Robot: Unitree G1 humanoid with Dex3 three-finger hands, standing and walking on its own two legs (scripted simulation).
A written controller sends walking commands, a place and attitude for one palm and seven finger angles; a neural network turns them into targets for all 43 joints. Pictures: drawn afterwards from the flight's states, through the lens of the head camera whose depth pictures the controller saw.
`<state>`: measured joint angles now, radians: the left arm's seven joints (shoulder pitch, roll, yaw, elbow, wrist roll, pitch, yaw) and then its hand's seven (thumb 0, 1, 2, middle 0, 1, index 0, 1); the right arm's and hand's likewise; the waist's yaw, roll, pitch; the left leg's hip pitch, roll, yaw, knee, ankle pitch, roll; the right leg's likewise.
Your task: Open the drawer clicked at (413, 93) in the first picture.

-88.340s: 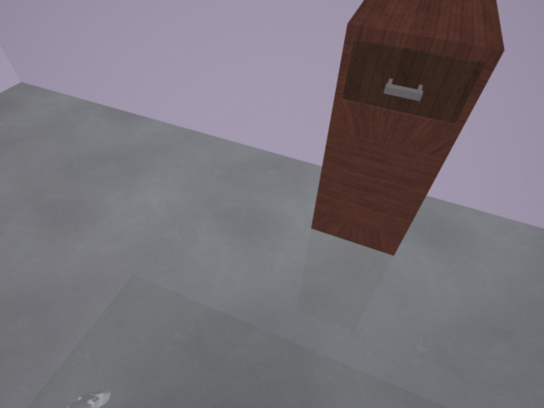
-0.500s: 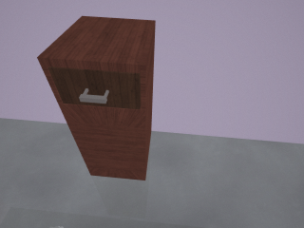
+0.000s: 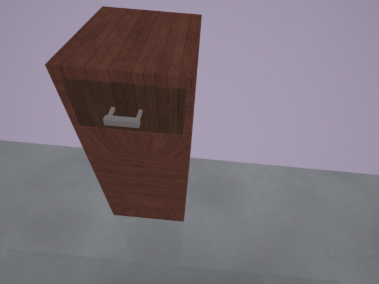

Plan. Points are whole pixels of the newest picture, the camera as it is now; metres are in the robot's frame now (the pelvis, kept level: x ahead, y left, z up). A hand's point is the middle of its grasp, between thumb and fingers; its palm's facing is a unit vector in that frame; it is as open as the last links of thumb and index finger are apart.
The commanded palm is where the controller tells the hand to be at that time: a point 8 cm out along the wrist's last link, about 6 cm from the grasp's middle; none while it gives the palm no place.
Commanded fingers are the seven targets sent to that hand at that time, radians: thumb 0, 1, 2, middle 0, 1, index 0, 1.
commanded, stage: come to a stop and stand still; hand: left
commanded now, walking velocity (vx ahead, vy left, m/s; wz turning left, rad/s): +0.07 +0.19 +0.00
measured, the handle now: (124, 116) +0.54 +0.23 +0.02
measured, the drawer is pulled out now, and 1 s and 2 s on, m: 0.00 0.00 0.00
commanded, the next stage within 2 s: look again from close up in 1.08 s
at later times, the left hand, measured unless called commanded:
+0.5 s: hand out of the picture +0.06 +0.18 -0.17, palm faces -0.05 -0.97 -0.22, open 7.3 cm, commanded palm none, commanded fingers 0.00 0.90 0.90 -0.20 -0.30 -0.20 -0.30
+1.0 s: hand out of the picture -0.03 +0.14 -0.17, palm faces +0.01 -0.99 -0.15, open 7.4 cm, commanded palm none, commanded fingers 0.00 0.90 0.90 -0.20 -0.30 -0.20 -0.30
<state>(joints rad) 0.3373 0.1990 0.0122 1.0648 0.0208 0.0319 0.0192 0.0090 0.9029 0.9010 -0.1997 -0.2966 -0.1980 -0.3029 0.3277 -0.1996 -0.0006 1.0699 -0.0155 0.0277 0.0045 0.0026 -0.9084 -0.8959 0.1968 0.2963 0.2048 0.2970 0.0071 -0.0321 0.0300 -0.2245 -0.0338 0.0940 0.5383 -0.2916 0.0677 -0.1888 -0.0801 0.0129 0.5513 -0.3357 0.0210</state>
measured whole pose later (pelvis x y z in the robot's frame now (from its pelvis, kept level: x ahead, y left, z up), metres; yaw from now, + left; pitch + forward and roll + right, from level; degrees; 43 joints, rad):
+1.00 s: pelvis -0.02 -0.02 +0.01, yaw -1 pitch -2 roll +0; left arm 0.36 0.13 -0.02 1.08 0.01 -0.01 0.03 0.01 0.91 0.90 -0.20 -0.30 -0.19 -0.30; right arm 0.34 -0.14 0.02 1.08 -0.02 0.01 -0.02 0.00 -0.91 -0.90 0.20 0.30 0.20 0.30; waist -0.01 -0.01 0.00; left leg -0.22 0.00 0.10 0.47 -0.22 0.04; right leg -0.23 0.00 -0.12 0.47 -0.21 -0.05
